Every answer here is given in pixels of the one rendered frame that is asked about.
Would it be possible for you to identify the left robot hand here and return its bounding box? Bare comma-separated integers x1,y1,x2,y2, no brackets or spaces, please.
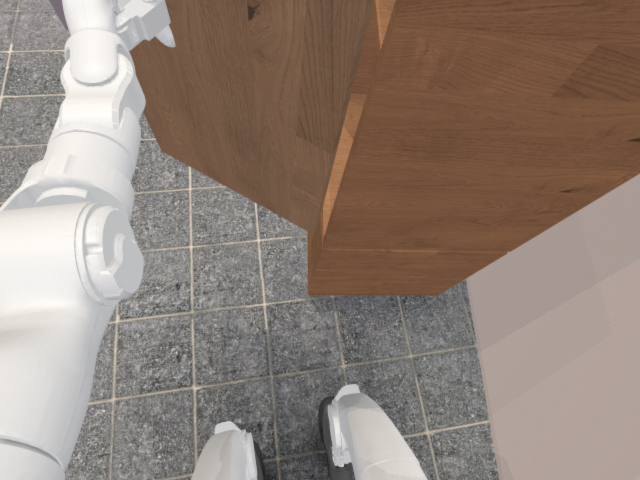
62,0,176,51

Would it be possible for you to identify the left robot forearm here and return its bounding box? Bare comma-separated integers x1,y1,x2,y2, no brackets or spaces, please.
0,29,146,223

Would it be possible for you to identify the cupboard door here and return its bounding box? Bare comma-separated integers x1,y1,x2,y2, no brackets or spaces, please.
117,0,374,234

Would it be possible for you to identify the robot right foot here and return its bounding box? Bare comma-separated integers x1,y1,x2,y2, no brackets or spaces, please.
318,397,353,480

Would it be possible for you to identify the right robot shin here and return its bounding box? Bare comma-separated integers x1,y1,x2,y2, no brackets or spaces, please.
330,384,360,466

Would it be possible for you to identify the handle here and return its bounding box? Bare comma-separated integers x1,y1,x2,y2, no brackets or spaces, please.
49,0,69,31

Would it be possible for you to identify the left robot upper arm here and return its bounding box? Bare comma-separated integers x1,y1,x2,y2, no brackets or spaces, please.
0,201,144,480

